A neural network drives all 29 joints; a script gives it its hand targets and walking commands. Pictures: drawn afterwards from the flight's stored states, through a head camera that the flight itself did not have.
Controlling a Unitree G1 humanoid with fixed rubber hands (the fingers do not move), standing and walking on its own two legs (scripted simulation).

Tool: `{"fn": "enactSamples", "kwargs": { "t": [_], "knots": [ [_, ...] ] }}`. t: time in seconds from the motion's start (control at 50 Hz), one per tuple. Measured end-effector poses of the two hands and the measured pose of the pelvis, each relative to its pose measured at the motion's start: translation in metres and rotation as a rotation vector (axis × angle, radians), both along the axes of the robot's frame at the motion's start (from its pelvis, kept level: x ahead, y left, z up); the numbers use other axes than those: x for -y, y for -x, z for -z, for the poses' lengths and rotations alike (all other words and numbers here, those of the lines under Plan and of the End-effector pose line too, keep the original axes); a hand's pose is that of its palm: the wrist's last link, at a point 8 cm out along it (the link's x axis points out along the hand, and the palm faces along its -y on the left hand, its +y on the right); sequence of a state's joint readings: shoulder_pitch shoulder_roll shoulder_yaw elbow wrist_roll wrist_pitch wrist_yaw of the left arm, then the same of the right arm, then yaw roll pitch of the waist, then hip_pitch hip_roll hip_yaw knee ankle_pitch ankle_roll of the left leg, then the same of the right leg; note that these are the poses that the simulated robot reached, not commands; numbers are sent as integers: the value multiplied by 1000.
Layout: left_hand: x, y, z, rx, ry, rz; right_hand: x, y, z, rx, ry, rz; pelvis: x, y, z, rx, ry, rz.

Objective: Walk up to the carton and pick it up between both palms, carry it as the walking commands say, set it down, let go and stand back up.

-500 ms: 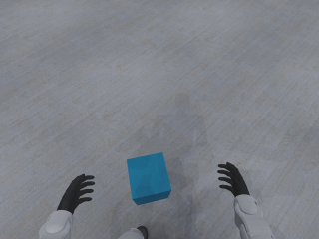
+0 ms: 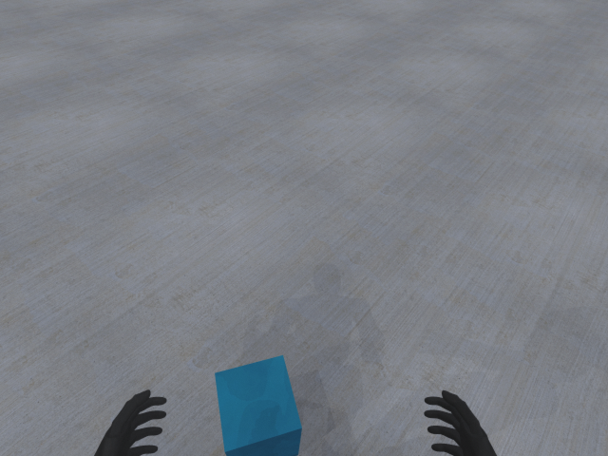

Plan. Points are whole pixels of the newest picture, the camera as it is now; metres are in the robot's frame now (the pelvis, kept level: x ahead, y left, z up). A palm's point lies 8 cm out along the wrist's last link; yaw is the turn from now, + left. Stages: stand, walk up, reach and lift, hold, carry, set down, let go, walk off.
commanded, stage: let go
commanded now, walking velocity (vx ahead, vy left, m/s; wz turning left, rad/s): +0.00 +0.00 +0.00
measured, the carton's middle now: (259, 416) +0.36 +0.09 -0.63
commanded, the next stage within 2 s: stand in 0.14 s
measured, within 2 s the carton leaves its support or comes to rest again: neither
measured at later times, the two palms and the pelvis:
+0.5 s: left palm out of the picture +0.10 +0.31 -0.11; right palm out of the picture +0.12 -0.23 -0.12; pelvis +0.03 +0.02 -0.02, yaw +5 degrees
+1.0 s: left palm out of the picture +0.05 +0.31 -0.13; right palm out of the picture +0.15 -0.21 -0.13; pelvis +0.03 +0.03 -0.03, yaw +9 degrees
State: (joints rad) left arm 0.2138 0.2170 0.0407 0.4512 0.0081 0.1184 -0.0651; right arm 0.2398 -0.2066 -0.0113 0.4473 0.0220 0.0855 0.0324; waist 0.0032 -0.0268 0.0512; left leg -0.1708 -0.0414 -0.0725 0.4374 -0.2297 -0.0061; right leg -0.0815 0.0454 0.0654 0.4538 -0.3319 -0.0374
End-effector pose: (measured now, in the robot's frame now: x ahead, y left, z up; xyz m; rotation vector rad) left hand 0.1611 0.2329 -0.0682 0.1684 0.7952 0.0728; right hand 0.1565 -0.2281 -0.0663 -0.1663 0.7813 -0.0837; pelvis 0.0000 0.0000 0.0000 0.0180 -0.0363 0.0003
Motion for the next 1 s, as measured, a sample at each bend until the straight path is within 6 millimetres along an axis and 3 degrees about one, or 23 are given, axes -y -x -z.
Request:
{"fn": "enactSamples", "kwargs": {
  "t": [0.16,0.28,0.36,0.44,0.54,0.7,1.0],
  "knots": [
    [-12,9,-1,-8,-45,-23,-5,5,1,21,24,3,-6,7,2,16,4,7],
    [-44,33,17,-6,-137,-65,19,40,21,-113,149,-7,-11,-2,8,-67,2,-31],
    [-61,50,30,-69,-155,-106,22,51,33,-189,161,-13,-16,-12,11,-95,4,-53],
    [-71,59,37,-108,-162,-147,14,46,44,-226,154,-33,-21,-22,16,-110,6,-72],
    [-74,67,45,-145,-159,-189,-2,26,55,-223,134,-61,-26,-31,22,-116,11,-93],
    [-74,83,57,-207,-142,-235,-19,0,61,-206,123,-90,-31,-38,27,-114,21,-118],
    [-78,116,64,-298,-138,-279,-17,7,61,-252,153,-101,-32,-34,26,-96,33,-152]
  ]
}}
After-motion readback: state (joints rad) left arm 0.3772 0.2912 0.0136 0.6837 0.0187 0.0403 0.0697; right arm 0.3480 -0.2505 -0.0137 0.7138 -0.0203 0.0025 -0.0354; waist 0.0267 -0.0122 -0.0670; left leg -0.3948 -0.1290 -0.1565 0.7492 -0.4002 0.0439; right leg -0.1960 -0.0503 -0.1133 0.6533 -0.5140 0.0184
